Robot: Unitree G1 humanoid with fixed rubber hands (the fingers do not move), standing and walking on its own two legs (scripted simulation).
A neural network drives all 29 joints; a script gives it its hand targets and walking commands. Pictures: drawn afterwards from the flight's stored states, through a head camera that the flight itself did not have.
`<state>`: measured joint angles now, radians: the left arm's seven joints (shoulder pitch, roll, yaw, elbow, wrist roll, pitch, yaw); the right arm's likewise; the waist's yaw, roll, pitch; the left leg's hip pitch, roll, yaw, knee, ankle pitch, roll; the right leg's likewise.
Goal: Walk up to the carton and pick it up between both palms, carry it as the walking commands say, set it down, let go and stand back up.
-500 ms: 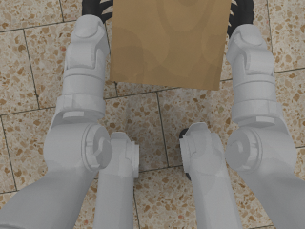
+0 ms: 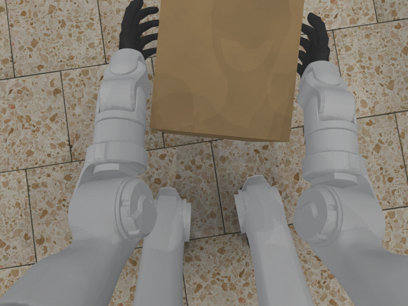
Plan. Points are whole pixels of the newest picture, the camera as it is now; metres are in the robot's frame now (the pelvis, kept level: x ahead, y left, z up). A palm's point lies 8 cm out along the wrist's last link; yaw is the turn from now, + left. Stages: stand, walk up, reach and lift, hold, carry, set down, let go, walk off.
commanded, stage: reach and lift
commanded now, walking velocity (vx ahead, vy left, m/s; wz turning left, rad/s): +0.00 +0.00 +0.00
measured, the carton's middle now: (219, 72) +0.52 -0.05 -0.15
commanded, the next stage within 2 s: none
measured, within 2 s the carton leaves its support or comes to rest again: neither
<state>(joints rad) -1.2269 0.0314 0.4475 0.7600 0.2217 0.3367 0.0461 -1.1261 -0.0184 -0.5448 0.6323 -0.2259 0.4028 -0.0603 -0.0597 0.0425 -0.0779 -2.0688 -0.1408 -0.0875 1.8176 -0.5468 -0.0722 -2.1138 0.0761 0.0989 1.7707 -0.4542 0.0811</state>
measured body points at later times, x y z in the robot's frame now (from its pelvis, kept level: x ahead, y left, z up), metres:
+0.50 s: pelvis +0.01 +0.00 +0.06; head +0.27 -0.01 +0.42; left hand +0.53 +0.09 -0.01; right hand +0.48 -0.20 -0.02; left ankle +0.10 +0.13 -0.44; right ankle +0.12 -0.14 -0.44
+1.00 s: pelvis +0.03 +0.00 +0.12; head +0.25 -0.01 +0.51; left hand +0.51 +0.10 +0.07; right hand +0.47 -0.20 +0.05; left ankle +0.10 +0.13 -0.44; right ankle +0.12 -0.14 -0.44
